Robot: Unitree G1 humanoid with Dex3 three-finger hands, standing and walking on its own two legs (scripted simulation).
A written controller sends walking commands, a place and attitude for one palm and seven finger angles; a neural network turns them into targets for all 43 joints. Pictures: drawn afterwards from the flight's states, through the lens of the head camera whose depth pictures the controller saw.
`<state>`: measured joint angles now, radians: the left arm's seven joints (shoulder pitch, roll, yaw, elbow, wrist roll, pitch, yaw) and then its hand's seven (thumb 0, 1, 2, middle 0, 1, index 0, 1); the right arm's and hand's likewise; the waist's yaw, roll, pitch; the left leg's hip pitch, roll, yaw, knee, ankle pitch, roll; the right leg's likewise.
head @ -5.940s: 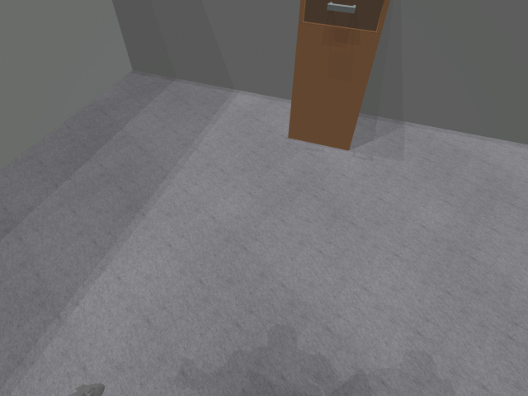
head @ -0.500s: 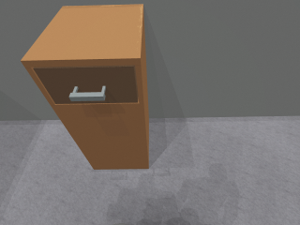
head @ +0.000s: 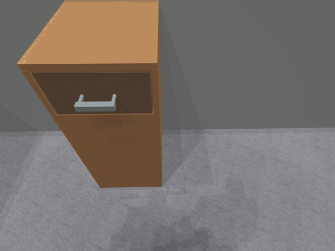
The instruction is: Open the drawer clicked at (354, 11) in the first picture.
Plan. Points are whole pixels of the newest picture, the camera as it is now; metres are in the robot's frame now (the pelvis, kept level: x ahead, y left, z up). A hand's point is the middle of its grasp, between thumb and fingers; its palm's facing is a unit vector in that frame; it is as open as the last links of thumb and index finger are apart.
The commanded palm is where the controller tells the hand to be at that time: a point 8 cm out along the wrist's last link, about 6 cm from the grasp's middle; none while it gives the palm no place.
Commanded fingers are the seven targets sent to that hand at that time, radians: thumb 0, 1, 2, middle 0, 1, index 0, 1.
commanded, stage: come to a stop and stand still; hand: left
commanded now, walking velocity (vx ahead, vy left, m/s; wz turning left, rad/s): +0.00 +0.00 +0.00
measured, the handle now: (96, 101) +0.53 +0.25 +0.01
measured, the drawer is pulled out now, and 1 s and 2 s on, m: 0.00 0.00 0.00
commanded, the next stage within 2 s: look again from close up in 1.10 s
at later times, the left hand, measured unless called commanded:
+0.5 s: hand out of the picture +0.00 +0.11 -0.17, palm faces +0.04 -0.98 -0.18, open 7.4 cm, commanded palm none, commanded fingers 0.00 0.90 0.90 -0.20 -0.30 -0.20 -0.30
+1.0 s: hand out of the picture +0.03 +0.13 -0.18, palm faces +0.07 -0.98 -0.19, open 7.4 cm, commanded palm none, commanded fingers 0.00 0.90 0.90 -0.20 -0.30 -0.20 -0.30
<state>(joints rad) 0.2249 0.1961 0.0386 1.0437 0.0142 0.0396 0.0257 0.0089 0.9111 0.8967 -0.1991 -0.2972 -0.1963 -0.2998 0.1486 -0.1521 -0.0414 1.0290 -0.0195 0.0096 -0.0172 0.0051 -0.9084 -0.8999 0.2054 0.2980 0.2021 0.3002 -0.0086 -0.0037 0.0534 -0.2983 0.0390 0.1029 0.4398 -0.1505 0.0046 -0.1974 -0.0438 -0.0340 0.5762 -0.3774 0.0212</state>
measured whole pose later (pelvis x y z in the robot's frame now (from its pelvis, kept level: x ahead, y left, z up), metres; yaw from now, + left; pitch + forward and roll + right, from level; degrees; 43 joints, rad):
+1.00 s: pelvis +0.05 -0.04 +0.00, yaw +1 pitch -1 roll +1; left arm 0.32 0.13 0.01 1.12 0.01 0.00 0.05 0.01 0.91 0.90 -0.20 -0.30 -0.20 -0.30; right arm 0.21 -0.15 -0.02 1.14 -0.01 0.00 -0.04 0.01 -0.92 -0.90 0.20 0.30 0.20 0.30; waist 0.00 -0.02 0.04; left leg -0.20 0.08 0.06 0.46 -0.24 -0.06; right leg -0.01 0.01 -0.06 0.41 -0.39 -0.04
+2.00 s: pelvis -0.01 -0.01 -0.02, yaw +1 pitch +5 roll +1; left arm 0.43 0.29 -0.07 0.10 0.52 0.04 0.32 0.02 0.83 0.86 -0.21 -0.34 -0.21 -0.35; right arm 0.26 -0.23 -0.02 0.77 0.00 -0.20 -0.09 0.01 -0.91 -0.90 0.20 0.30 0.20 0.30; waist -0.01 0.04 -0.08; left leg -0.52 0.00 0.05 0.66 -0.22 0.01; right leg -0.37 -0.04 -0.02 0.73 -0.44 0.00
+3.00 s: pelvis +0.02 -0.02 -0.02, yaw +1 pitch +5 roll +1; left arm 0.12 0.46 -0.02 -0.10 0.90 0.10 0.17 0.00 -0.30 0.38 -0.31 -1.07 -0.30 -1.07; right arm 0.10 -0.25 -0.04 0.62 -0.01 0.09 -0.03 0.02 -0.91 -0.90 0.20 0.30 0.20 0.30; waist 0.06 0.07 -0.07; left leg -0.45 0.01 0.03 0.63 -0.26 0.00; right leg -0.28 -0.02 -0.03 0.66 -0.45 -0.01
